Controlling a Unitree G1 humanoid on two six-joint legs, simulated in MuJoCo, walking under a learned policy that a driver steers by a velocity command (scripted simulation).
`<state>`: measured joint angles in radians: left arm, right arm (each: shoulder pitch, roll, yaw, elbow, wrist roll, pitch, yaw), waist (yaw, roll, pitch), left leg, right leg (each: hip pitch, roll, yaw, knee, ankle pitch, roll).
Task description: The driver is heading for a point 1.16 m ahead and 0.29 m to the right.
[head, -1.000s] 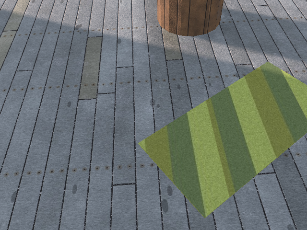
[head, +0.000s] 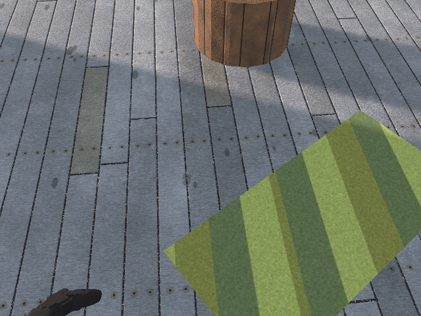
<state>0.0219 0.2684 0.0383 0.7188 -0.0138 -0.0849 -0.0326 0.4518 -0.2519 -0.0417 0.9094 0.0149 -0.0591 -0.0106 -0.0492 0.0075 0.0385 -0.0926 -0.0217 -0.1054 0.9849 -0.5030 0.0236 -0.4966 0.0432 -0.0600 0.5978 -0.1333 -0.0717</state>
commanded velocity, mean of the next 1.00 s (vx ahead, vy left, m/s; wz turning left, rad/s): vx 0.49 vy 0.00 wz -0.34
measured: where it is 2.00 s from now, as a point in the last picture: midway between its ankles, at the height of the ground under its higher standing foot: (272, 186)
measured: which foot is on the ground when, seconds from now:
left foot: up 0.00-0.44, down 0.46-1.00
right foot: down 0.00-0.46, up 0.48-0.96, down 0.98-1.00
